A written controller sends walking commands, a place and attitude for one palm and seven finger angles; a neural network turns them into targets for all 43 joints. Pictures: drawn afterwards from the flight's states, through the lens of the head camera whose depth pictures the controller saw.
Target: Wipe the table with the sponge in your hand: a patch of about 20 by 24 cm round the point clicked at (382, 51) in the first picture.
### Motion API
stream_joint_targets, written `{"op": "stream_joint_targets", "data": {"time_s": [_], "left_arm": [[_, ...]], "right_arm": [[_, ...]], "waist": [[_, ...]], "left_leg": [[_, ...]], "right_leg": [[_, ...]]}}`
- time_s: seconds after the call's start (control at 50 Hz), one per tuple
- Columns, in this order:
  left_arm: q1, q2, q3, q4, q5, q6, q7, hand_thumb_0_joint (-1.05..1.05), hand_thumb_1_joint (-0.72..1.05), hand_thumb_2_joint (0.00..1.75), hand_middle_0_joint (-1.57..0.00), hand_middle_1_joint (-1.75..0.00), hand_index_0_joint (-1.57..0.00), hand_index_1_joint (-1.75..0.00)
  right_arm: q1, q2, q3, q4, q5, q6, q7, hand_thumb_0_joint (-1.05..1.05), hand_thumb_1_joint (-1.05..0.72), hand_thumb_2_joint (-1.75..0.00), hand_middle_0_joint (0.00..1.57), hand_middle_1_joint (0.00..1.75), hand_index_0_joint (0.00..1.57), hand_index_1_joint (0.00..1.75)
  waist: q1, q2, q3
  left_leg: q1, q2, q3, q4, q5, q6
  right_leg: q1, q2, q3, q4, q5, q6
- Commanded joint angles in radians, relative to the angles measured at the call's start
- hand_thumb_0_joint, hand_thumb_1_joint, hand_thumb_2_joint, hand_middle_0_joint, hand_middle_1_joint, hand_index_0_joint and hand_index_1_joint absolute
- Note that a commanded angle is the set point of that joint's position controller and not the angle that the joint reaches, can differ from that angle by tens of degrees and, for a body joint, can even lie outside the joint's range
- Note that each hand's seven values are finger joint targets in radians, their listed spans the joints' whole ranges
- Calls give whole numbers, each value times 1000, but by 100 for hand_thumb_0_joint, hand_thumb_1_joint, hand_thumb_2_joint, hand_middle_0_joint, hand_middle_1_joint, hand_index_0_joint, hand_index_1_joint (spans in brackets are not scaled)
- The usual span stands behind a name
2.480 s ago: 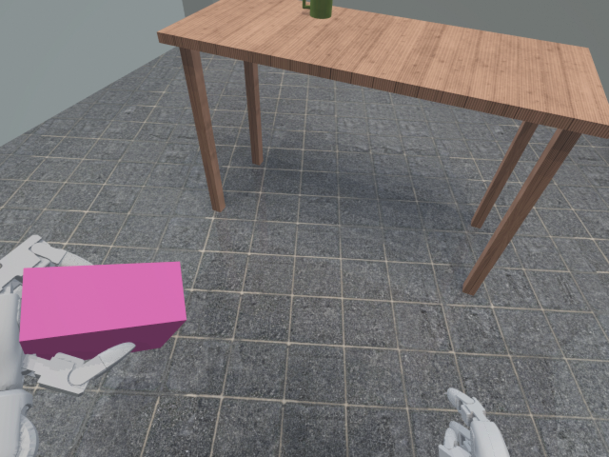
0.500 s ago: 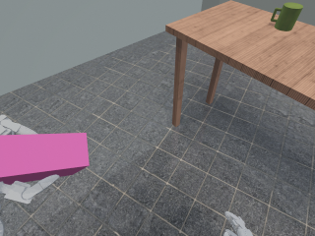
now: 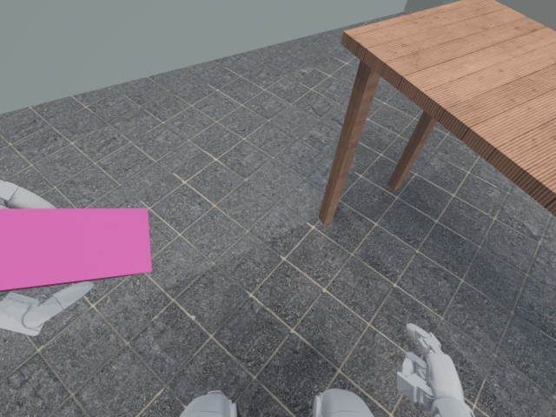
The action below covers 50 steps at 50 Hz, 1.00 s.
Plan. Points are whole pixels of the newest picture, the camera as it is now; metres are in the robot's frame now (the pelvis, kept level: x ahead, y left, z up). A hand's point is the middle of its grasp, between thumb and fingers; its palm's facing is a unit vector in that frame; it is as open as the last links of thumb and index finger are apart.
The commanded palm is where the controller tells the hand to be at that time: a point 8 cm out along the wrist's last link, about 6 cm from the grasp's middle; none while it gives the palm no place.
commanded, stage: turn to face it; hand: left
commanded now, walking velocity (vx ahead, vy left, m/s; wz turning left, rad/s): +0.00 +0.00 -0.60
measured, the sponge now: (86, 250) +0.25 +0.21 +0.17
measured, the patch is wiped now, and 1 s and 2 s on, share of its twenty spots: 0.00 0.00 0.00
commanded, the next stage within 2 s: none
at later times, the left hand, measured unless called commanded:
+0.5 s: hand (188, 248) +0.25 +0.10 +0.18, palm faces +0.21 -0.89 -0.40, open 10.2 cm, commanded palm +0.19 +0.18 +0.20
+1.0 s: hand (262, 273) +0.22 +0.03 +0.20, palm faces +0.01 -0.89 -0.45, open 10.2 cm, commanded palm +0.20 +0.09 +0.20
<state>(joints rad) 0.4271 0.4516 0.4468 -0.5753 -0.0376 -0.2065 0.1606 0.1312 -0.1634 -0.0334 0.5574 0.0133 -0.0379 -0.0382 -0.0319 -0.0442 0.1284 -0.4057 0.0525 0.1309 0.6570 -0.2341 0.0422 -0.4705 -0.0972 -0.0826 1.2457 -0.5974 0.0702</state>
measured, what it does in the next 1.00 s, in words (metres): steps to the right, turning right: right foot, then left foot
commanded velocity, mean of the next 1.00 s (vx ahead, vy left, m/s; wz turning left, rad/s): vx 0.00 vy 0.00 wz -0.60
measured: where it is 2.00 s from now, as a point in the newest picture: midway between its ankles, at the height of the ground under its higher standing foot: outside the picture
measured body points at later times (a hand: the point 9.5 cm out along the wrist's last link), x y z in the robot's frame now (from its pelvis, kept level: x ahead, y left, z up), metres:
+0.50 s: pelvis -0.01 -0.08 +0.02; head +0.01 -0.10 +0.47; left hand +0.23 +0.15 +0.20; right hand +0.14 -0.35 -0.07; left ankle -0.01 +0.09 -0.64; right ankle +0.05 -0.14 -0.72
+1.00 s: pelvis -0.08 -0.08 +0.01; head -0.07 -0.10 +0.46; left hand +0.22 +0.08 +0.22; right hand -0.01 -0.31 -0.09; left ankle -0.02 +0.07 -0.72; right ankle -0.10 -0.20 -0.70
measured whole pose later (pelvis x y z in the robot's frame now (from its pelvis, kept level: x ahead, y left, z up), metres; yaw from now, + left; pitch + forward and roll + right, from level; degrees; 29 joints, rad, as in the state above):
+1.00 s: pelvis -0.08 -0.08 +0.01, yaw -28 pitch -2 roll -1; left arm 0.41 0.36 0.35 -0.50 -0.01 -0.18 0.13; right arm 0.24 -0.12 0.05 0.56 0.01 -0.04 0.01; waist 0.05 0.05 0.07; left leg -0.19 0.20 0.20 0.59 -0.33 -0.08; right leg -0.37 -0.03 -0.08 0.74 -0.40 0.07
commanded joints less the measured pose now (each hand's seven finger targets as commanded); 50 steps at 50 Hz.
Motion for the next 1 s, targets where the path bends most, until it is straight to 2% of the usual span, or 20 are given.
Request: {"op": "stream_joint_targets", "data": {"time_s": [0.0, 0.08, 0.16, 0.2, 0.22, 0.24, 0.26, 0.28, 0.3, 0.34, 0.4, 0.5, 0.58, 0.66, 0.68, 0.72, 0.74, 0.76, 0.82, 0.98], "left_arm": [[53, 137, 103, -401, -9, -72, 13, 0, 10, 130, -120, -160, -120, -160], [51, 88, 51, -365, -11, -65, 15, 0, 10, 130, -120, -160, -120, -160], [-53, 52, 28, -119, 1, -36, 11, 0, 10, 130, -120, -160, -120, -160], [-119, 41, 6, 3, 13, -19, 0, 0, 10, 130, -120, -160, -120, -160], [-185, 33, -28, 27, 20, -18, -7, 0, 10, 130, -120, -160, -120, -160], [-217, 76, -21, 55, 26, -11, -6, 0, 10, 130, -120, -160, -120, -160], [-248, 91, -14, 69, 18, -1, -5, 0, 10, 130, -120, -160, -120, -160], [-264, 55, -45, 77, 13, 4, -12, 0, 10, 130, -120, -160, -120, -160], [-255, 64, -43, 56, 16, 0, -11, 0, 10, 130, -120, -160, -120, -160], [-192, 67, -36, -33, 7, -32, -10, 0, 10, 130, -120, -160, -120, -160], [-142, 135, 29, -188, -4, -71, 3, 0, 10, 130, -120, -160, -120, -160], [97, 165, 138, -197, -25, -93, 13, 0, 10, 130, -120, -160, -120, -160], [110, 119, 120, -128, -28, -80, 1, 0, 10, 130, -120, -160, -120, -160], [71, 88, 63, -101, -21, -60, -12, 0, 10, 130, -120, -160, -120, -160], [38, 87, 47, -126, -18, -63, -17, 0, 10, 130, -120, -160, -120, -160], [-18, 90, 36, -205, -3, -76, -26, 0, 10, 130, -120, -160, -120, -160], [-29, 110, 48, -199, 19, -72, -17, 0, 10, 130, -120, -160, -120, -160], [-56, 115, 47, -221, 32, -69, -14, 0, 10, 130, -120, -160, -120, -160], [-110, 58, -28, -253, 32, -48, -18, 0, 10, 130, -120, -160, -120, -160], [-136, 81, 6, -76, 19, -31, -22, 0, 10, 130, -120, -160, -120, -160]], "right_arm": [[1, -154, -40, -125, 5, -63, 13, 0, -90, -90, 20, 30, 20, 30], [2, -133, -4, -114, -8, -112, 9, 0, -90, -90, 20, 30, 20, 30], [9, -140, 1, -87, -8, -125, -11, 0, -90, -90, 20, 30, 20, 30], [9, -139, -3, -82, -5, -119, -18, 0, -90, -90, 20, 30, 20, 30], [23, -128, -2, -77, -2, -114, -15, 0, -90, -90, 20, 30, 20, 30], [15, -111, 4, -88, -6, -109, -17, 0, -90, -90, 20, 30, 20, 30], [-32, -115, 13, -92, -15, -118, -21, 0, -90, -90, 20, 30, 20, 30], [-9, -130, -1, -79, -11, -116, -15, 0, -90, -90, 20, 30, 20, 30], [-41, -130, 1, -93, -7, -107, -15, 0, -90, -90, 20, 30, 20, 30], [-43, -112, 21, -90, -11, -77, -12, 0, -90, -90, 20, 30, 20, 30], [-62, -128, 14, -100, -13, -54, -3, 0, -90, -90, 20, 30, 20, 30], [-47, -147, -16, -139, -17, -35, 15, 0, -90, -90, 20, 30, 20, 30], [-26, -153, -18, -162, 0, -4, 22, 0, -90, -90, 20, 30, 20, 30], [10, -172, -19, -168, 12, 23, 22, 0, -90, -90, 20, 30, 20, 30], [22, -183, -21, -173, 8, 26, 18, 0, -90, -90, 20, 30, 20, 30], [-15, -203, -26, -194, -7, 14, 8, 0, -90, -90, 20, 30, 20, 30], [-12, -168, -19, -182, -5, 2, 3, 0, -90, -90, 20, 30, 20, 30], [-22, -155, -16, -173, -6, -7, 7, 0, -90, -90, 20, 30, 20, 30], [10, -177, -28, -155, -3, -25, 16, 0, -90, -90, 20, 30, 20, 30], [41, -180, -24, -133, -5, -56, 31, 0, -90, -90, 20, 30, 20, 30]], "waist": [[34, 306, -346], [32, 341, -297], [44, 250, -218], [52, 165, -178], [36, 24, -151], [29, -224, -147], [48, -288, -133], [39, -294, -161], [47, -220, -155], [47, -95, -203], [56, -9, -267], [79, 0, -334], [75, -51, -350], [49, -49, -337], [39, -5, -317], [57, 282, -236], [69, 303, -220], [74, 288, -198], [57, 298, -114], [45, 268, -149]], "left_leg": [[291, 239, -197, -240, 489, 127], [123, 245, -122, -343, 184, 79], [77, 288, -91, -289, -40, 34], [42, 242, -25, -146, -128, -11], [44, 170, -4, 1, -188, -44], [-60, 50, 8, 208, -316, -84], [-127, -2, -75, 388, -382, -96], [-102, 4, -135, 499, -299, -101], [-136, 10, -143, 538, -256, -109], [-162, 12, -148, 594, -173, -124], [-124, -2, -128, 482, -153, -123], [-79, -20, -116, 212, -218, -116], [-21, -32, -112, 62, -260, -102], [223, -12, -82, -218, -160, -71], [300, 33, -108, -284, -159, -45], [371, 335, -369, -395, -38, 78], [286, 427, -380, -390, 71, 129], [151, 416, -294, -394, 35, 120], [189, 333, -94, -326, 217, 65], [173, 290, 34, -102, 277, -40]], "right_leg": [[-45, -5, 27, -128, 176, -8], [136, 41, -20, -368, 233, -15], [211, 72, -39, -553, 228, -4], [244, 73, -27, -703, 325, -9], [200, 9, 88, -820, 408, -45], [194, -158, 398, -915, 578, -130], [177, -261, 538, -966, 732, -201], [166, -236, 540, -995, 635, -171], [187, -219, 555, -972, 636, -175], [269, -160, 407, -900, 674, -198], [325, -122, 337, -902, 608, -189], [394, -127, 453, -941, 524, -202], [382, -119, 516, -958, 508, -216], [220, -43, 469, -941, 397, -149], [128, 2, 438, -891, 322, -120], [-128, 160, 243, -524, 150, -55], [-140, 142, 153, -258, 125, -36], [-80, 115, 151, -107, 148, -33], [-104, 77, 65, -184, 162, -13], [253, 122, -84, -694, 324, -5]]}}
